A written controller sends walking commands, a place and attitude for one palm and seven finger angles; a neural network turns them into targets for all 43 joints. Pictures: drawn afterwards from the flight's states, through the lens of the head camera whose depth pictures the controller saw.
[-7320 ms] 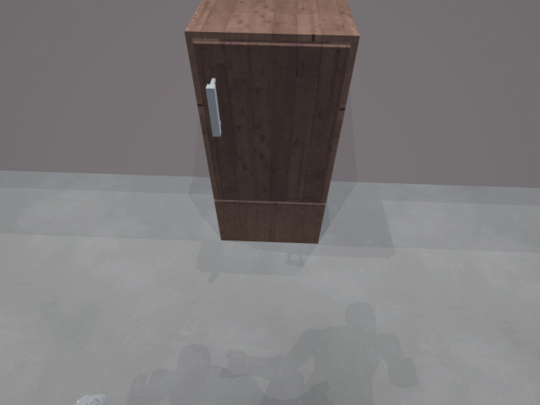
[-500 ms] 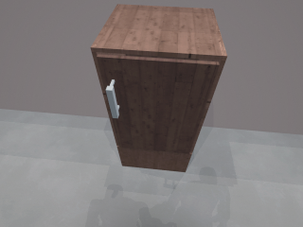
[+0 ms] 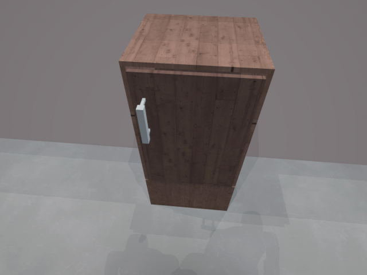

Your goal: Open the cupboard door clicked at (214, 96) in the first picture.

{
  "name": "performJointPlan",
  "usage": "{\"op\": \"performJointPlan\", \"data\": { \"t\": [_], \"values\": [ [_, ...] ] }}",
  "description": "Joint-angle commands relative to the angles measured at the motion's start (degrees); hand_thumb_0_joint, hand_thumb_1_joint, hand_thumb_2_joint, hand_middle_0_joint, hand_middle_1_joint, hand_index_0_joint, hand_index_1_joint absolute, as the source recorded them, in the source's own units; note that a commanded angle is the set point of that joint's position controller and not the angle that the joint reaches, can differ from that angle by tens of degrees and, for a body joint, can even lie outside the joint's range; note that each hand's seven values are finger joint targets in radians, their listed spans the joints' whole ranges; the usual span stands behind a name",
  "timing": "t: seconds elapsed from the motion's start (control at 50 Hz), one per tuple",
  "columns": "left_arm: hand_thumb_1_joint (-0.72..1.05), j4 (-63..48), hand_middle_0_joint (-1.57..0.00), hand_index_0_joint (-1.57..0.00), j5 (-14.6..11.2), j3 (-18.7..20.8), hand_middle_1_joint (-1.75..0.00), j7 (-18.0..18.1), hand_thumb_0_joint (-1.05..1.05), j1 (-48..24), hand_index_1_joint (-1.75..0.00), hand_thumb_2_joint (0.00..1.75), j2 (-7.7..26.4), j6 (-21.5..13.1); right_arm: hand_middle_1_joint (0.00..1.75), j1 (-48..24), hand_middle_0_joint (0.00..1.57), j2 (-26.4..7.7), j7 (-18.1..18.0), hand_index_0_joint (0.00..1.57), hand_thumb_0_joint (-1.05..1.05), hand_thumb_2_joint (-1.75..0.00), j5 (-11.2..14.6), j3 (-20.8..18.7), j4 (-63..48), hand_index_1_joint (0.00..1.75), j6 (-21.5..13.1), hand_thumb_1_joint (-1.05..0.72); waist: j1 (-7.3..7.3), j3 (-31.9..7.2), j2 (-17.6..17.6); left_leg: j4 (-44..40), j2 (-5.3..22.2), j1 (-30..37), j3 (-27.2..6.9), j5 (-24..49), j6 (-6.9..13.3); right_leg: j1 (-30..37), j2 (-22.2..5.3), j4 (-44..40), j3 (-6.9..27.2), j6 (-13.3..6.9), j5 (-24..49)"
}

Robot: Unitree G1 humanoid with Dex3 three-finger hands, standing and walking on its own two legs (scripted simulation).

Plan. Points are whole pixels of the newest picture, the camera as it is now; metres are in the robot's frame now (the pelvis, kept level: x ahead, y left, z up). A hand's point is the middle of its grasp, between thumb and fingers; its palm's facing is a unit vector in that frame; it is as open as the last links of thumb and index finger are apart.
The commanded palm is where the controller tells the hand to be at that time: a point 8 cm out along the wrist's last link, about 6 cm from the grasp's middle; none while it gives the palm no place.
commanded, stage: look again from close up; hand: left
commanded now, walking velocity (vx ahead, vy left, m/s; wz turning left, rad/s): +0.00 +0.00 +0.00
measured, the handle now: (144, 121) +0.59 +0.16 -0.04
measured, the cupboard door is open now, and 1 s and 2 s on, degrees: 0 0 0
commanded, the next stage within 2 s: shuffle to correct the standing spot in 0.32 s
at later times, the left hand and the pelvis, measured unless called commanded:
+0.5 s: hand out of the picture -0.03 +0.19 -0.17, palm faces +0.03 -0.99 -0.17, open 7.4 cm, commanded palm none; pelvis -0.01 +0.02 +0.00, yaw +0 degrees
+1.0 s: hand out of the picture +0.01 +0.16 -0.18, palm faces +0.02 -0.99 -0.16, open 7.3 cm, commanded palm none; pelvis +0.01 +0.00 +0.00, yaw -1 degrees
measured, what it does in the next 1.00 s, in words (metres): stands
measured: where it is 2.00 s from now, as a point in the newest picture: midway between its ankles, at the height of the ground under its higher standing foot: outside the picture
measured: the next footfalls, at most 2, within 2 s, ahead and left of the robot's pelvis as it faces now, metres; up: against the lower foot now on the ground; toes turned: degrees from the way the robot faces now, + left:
none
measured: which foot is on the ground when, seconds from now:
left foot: down 0.00-1.00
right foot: down 0.00-1.00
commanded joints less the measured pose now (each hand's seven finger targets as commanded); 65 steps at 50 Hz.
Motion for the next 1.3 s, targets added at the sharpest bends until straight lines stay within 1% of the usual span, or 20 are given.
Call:
{"op": "performJointPlan", "data": {
  "t": [0.0,0.2,0.4,0.44,0.48,0.56,0.6,0.64,0.7,0.76,0.8,0.88,1.0,1.02,1.04,1.06,1.08,1.16,1.24,1.28],
  "values": [
    [0.90,-3.62,-0.20,-0.20,-0.25,1.78,-0.30,0.42,0.00,2.93,-0.30,0.90,6.74,-0.91,0.30,2.51,0.20,-4.74,-0.04,0.20,0.00,-0.90,-0.23,-0.87,-3.22,0.30,-1.21,-0.90,0.29,3.85,-1.49,-8.87,3.71,-4.17,-6.11,-5.57,1.74,-3.67,-4.60,-7.82,6.07,-2.03,-6.69],
    [0.90,-3.73,-0.20,-0.20,-0.08,1.62,-0.30,0.10,0.00,3.89,-0.30,0.90,6.76,-0.51,0.30,1.40,0.20,-6.61,-0.14,0.20,0.00,-0.90,0.00,-1.05,-2.95,0.30,-1.72,-0.90,1.08,3.61,1.33,-14.38,5.29,-6.58,-9.50,-9.98,2.47,0.06,-3.91,-6.01,4.13,-1.15,-0.65],
    [0.90,-2.98,-0.20,-0.20,-0.05,1.42,-0.30,0.01,0.00,4.82,-0.30,0.90,6.94,-0.77,0.30,1.13,0.20,-6.41,-0.01,0.20,0.00,-0.90,0.22,-0.86,-1.75,0.30,-1.61,-0.90,0.72,2.60,-0.93,-13.17,4.62,-3.89,-7.80,-6.80,2.04,-0.56,-4.99,-8.31,5.16,-1.01,0.05],
    [0.90,-2.38,-0.20,-0.20,0.10,1.31,-0.30,-0.22,0.00,5.48,-0.30,0.90,6.32,-0.60,0.30,1.81,0.20,-6.41,-0.10,0.20,0.00,-0.90,-0.02,-0.83,-0.93,0.30,-1.33,-0.90,0.44,2.54,-1.70,-13.36,5.06,-3.05,-7.42,-12.72,2.06,-1.95,-4.18,-8.20,4.99,-1.04,-5.69],
    [0.90,-2.93,-0.20,-0.20,0.36,1.69,-0.30,-0.54,0.00,5.70,-0.30,0.90,6.33,-0.08,0.30,2.10,0.20,-7.69,-0.29,0.20,0.00,-0.90,-0.23,-1.45,-1.06,0.30,-1.03,-0.90,0.31,2.93,0.86,-14.98,7.00,-3.00,-9.07,-18.98,2.92,-4.03,-2.60,-5.50,3.81,-1.13,-8.79],
    [0.90,-3.54,-0.20,-0.20,0.82,2.17,-0.30,-1.43,0.00,7.67,-0.30,0.90,5.41,0.15,0.30,1.39,0.20,-8.94,-0.47,0.20,0.00,-0.90,-0.38,-2.35,-1.91,0.30,-0.86,-0.90,1.10,5.29,2.98,-16.48,9.45,-6.67,-11.46,-24.57,4.89,-4.45,-0.63,-2.09,2.98,-1.65,-8.04],
    [0.90,-3.50,-0.20,-0.20,0.73,2.42,-0.30,-1.60,0.00,8.90,-0.30,0.90,5.10,-0.29,0.30,1.24,0.20,-8.04,-0.49,0.20,0.00,-0.90,-0.34,-2.34,-2.20,0.30,-1.27,-0.90,1.51,4.45,1.24,-14.11,8.68,-7.29,-9.92,-22.09,4.83,-2.57,-1.26,-3.76,4.61,-2.14,-7.71],
    [0.90,-3.05,-0.20,-0.20,0.41,2.35,-0.30,-1.21,0.00,9.83,-0.30,0.90,5.50,-1.00,0.30,0.67,0.20,-5.71,-0.36,0.20,0.00,-0.90,-0.13,-1.58,-2.45,0.30,-1.72,-0.90,1.90,4.74,-2.45,-8.20,4.83,-8.85,-5.35,-14.09,3.21,-0.65,-4.10,-7.93,9.74,-3.13,-6.37],
    [0.90,-2.07,-0.20,-0.20,-0.29,2.11,-0.30,-0.36,0.00,8.29,-0.30,0.90,6.78,-1.78,0.30,2.11,0.20,-2.15,-0.29,0.20,0.00,-0.90,0.15,-0.03,-1.25,0.30,-2.21,-0.90,0.39,3.12,-7.05,-2.63,1.58,-3.71,0.19,-0.25,0.89,-1.85,-8.40,-10.89,12.42,-4.16,3.53],
    [0.90,-1.53,-0.20,-0.20,-0.43,1.52,-0.30,-0.01,0.00,7.02,-0.30,0.90,6.17,-2.07,0.30,3.28,0.20,-3.17,-0.74,0.20,0.00,-0.90,0.59,0.08,1.06,0.30,-2.73,-0.90,0.55,1.72,-1.01,-5.97,4.26,1.89,-2.57,14.00,1.21,-0.68,-5.51,-6.88,7.52,-1.87,18.68],
    [0.90,-1.24,-0.20,-0.20,-0.56,1.52,-0.30,0.36,0.00,7.32,-0.30,0.90,6.49,-1.93,0.30,2.76,0.20,-3.67,-1.03,0.20,0.00,-0.90,0.83,-0.12,1.33,0.30,-2.67,-0.90,1.04,-0.70,-0.84,-5.74,4.81,2.68,-2.81,18.29,1.28,2.32,-5.88,-5.74,7.27,-1.38,22.94],
    [0.90,-2.56,-0.20,-0.20,-0.32,2.02,-0.30,0.84,0.00,6.33,-0.30,0.90,6.74,-1.12,0.30,1.95,0.20,-3.65,-0.99,0.20,0.00,-0.90,0.85,-0.81,0.61,0.30,-1.71,-0.90,1.20,0.04,-2.98,-5.32,4.52,1.35,-2.42,15.62,1.02,2.00,-6.69,-4.62,7.70,-1.64,22.65],
    [0.90,-4.18,-0.20,-0.20,-0.25,2.37,-0.30,0.68,0.00,3.66,-0.30,0.90,7.20,-0.45,0.30,0.54,0.20,-3.71,-0.49,0.20,0.00,-0.90,0.49,-1.08,-0.50,0.30,-0.84,-0.90,0.98,0.30,-2.53,-5.67,3.85,-0.05,-2.54,6.84,1.00,-0.63,-6.77,-6.38,8.70,-2.06,9.69],
    [0.90,-1.97,-0.20,-0.20,-0.05,1.95,-0.30,2.48,0.00,7.06,-0.30,0.90,8.55,-1.06,0.30,-5.98,0.20,-6.17,-0.13,0.20,0.00,-0.90,0.83,-1.26,-4.19,0.30,-1.20,-0.90,3.05,3.42,-0.48,3.23,4.33,-0.53,-1.13,3.75,-0.73,-3.13,-8.99,-8.12,13.08,-1.89,23.03],
    [0.90,-5.31,-0.20,-0.20,-0.13,1.92,-0.30,1.84,0.00,2.26,-0.30,0.90,11.51,-1.59,0.30,-1.22,0.20,-3.24,0.34,0.20,0.00,-0.90,0.62,-1.18,-5.30,0.30,-0.26,-0.90,-1.11,-1.40,-1.27,2.97,1.95,0.67,-0.82,-5.96,-0.62,-4.93,-11.79,-10.62,14.75,-4.13,2.97],
    [0.90,-6.90,-0.20,-0.20,0.03,2.37,-0.30,1.36,0.00,-0.50,-0.30,0.90,11.92,-1.86,0.30,-0.27,0.20,-3.72,0.92,0.20,0.00,-0.90,-0.09,-1.07,-5.47,0.30,0.10,-0.90,-1.03,-1.17,-1.69,2.79,1.95,2.52,-0.27,-5.94,-0.52,-8.11,-10.89,-11.52,13.81,-4.88,-9.03],
    [0.90,-7.73,-0.20,-0.20,0.14,2.45,-0.30,1.14,0.00,-2.06,-0.30,0.90,11.67,-1.53,0.30,1.39,0.20,-4.33,0.99,0.20,0.00,-0.90,-0.24,-1.31,-6.01,0.30,-0.12,-0.90,-2.18,0.64,-1.19,1.08,2.13,2.33,-1.04,-5.28,-0.10,-10.88,-9.30,-10.34,11.60,-4.54,-13.75],
    [0.90,-7.75,-0.20,-0.20,0.06,1.92,-0.30,0.39,0.00,-0.04,-0.30,0.90,8.93,-0.54,0.30,0.31,0.20,-7.24,0.66,0.20,0.00,-0.90,-0.38,-1.32,-7.50,0.30,-1.24,-0.90,0.18,2.43,5.03,-10.66,6.33,-5.34,-9.06,-7.93,3.10,-4.79,-2.35,-1.98,4.88,-1.90,-6.63],
    [0.90,-6.92,-0.20,-0.20,-0.06,1.52,-0.30,-0.04,0.00,0.80,-0.30,0.90,8.53,-0.42,0.30,-1.51,0.20,-8.46,0.36,0.20,0.00,-0.90,-0.22,-1.33,-7.57,0.30,-1.47,-0.90,1.31,2.97,-0.75,-13.59,6.18,-7.07,-9.29,-11.80,3.36,-1.43,-2.56,-2.95,5.14,-1.40,-2.73],
    [0.90,-7.09,-0.20,-0.20,0.00,1.67,-0.30,-0.17,0.00,0.19,-0.30,0.90,9.16,-0.45,0.30,-1.29,0.20,-8.82,0.34,0.20,0.00,-0.90,-0.28,-1.30,-7.14,0.30,-1.65,-0.90,1.13,2.95,-0.69,-14.02,5.97,-6.19,-8.80,-10.95,3.16,-1.59,-2.94,-3.51,5.47,-1.36,-2.26]
  ]
}}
